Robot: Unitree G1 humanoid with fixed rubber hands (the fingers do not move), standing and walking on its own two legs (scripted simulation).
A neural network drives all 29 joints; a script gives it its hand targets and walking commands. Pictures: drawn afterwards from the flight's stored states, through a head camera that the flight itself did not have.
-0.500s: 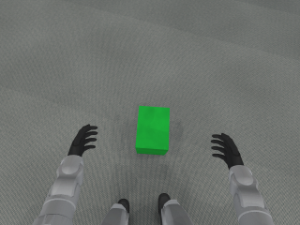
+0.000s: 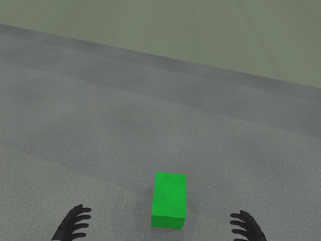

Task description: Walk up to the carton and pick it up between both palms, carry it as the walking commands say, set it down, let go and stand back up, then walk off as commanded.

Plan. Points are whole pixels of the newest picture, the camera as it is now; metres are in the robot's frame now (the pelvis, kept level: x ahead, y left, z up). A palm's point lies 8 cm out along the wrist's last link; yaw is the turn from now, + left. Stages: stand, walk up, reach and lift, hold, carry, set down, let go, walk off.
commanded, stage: let go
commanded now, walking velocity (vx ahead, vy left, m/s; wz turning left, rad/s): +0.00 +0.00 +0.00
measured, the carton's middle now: (168, 200) +0.47 -0.05 -0.67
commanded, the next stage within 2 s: stand in 0.26 s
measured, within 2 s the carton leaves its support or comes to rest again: neither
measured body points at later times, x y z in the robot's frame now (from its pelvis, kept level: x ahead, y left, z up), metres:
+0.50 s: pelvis +0.00 -0.01 -0.01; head +0.01 -0.02 +0.44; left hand +0.14 +0.28 -0.10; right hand +0.15 -0.29 -0.10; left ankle -0.04 +0.11 -0.74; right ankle -0.01 -0.14 -0.74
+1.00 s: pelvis +0.00 -0.02 +0.00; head +0.01 -0.02 +0.45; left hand +0.12 +0.28 -0.11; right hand +0.13 -0.31 -0.11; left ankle -0.04 +0.11 -0.74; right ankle -0.01 -0.14 -0.74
